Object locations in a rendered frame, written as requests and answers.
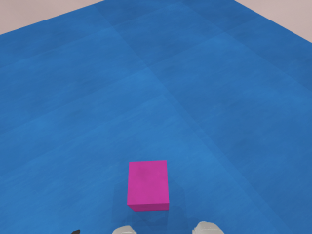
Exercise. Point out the right robot thigh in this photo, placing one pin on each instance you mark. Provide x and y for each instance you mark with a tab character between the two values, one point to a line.
207	228

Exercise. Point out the carton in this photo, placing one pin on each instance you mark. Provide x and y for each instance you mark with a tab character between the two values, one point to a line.
148	188

